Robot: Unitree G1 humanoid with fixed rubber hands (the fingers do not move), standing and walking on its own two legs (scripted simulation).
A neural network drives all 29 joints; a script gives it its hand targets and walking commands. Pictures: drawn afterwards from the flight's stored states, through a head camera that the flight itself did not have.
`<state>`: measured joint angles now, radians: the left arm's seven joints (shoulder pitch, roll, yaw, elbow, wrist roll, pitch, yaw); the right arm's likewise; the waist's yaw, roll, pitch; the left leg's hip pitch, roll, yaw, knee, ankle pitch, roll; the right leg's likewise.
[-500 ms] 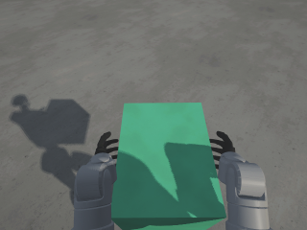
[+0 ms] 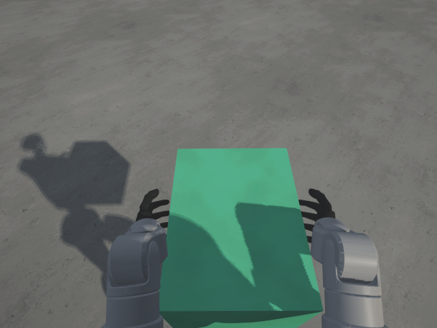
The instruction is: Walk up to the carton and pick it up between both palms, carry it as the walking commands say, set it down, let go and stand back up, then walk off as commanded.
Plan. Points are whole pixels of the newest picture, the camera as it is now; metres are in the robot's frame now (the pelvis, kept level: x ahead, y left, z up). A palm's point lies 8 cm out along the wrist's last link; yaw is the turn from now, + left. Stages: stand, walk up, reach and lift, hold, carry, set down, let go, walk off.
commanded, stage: carry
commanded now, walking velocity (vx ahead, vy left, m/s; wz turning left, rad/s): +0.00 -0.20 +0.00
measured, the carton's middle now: (232, 238) +0.31 +0.01 -0.01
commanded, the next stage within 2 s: none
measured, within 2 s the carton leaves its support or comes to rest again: neither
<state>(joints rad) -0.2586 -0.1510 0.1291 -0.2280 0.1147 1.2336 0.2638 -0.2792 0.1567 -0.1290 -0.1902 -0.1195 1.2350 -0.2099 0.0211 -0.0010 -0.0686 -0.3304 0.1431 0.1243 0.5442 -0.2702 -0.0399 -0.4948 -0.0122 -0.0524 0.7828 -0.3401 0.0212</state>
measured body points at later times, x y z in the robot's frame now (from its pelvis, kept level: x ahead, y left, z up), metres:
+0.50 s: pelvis -0.07 -0.14 +0.00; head -0.06 -0.13 +0.45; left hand +0.22 +0.02 +0.06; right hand +0.23 -0.28 +0.07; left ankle -0.07 -0.01 -0.74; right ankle -0.04 -0.26 -0.70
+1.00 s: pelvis -0.14 -0.29 +0.00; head -0.12 -0.27 +0.45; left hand +0.15 -0.12 +0.06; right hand +0.16 -0.43 +0.07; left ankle -0.14 -0.16 -0.74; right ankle -0.10 -0.40 -0.70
